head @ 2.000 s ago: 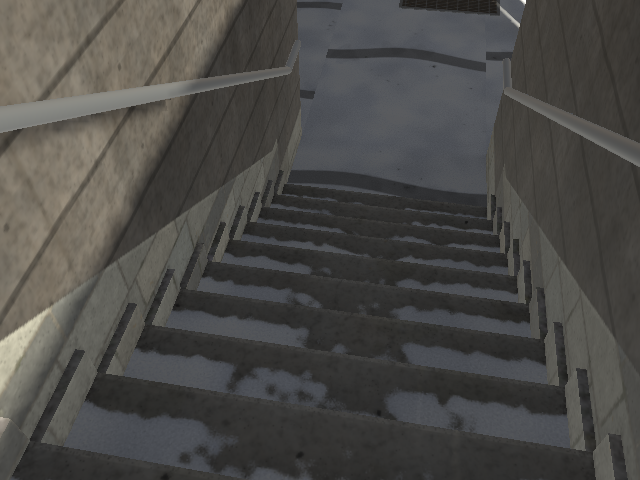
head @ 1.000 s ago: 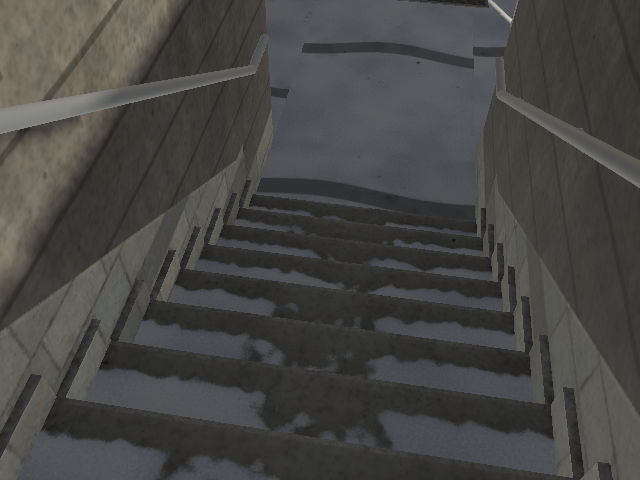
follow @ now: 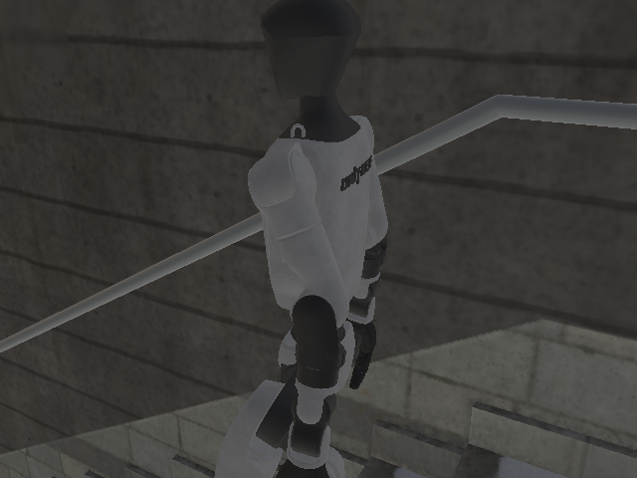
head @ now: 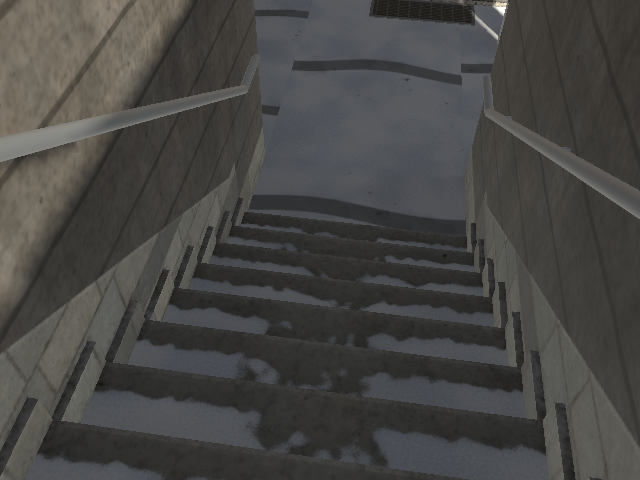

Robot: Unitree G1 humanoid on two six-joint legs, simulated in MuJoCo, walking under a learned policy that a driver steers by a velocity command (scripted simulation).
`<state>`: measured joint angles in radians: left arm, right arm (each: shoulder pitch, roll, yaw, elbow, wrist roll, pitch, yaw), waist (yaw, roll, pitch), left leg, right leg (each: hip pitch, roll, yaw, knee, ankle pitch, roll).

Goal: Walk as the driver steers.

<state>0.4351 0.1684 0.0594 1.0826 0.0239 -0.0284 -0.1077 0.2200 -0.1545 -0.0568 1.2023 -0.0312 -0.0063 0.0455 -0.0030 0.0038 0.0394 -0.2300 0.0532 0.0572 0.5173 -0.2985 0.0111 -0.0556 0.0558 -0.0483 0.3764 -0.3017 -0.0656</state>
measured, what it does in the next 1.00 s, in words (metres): goes down, turning right: left foot, then right foot 0.17 m lower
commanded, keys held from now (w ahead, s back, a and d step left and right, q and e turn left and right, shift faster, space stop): w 0.18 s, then w+e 0.64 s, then w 0.18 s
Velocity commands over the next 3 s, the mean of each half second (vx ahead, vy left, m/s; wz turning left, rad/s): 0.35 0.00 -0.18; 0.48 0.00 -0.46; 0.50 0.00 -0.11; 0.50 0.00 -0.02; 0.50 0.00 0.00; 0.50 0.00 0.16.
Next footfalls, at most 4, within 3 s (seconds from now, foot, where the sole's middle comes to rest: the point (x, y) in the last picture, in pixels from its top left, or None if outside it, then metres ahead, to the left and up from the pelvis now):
0.26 left None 0.09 0.17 -0.78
0.62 right None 0.30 -0.06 -0.94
1.02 left None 0.60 0.09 -1.11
1.58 right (384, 436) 0.83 -0.18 -1.28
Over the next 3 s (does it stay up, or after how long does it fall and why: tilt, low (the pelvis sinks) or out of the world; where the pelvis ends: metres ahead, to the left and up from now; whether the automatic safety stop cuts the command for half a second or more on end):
stays up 1.43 -0.27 -0.89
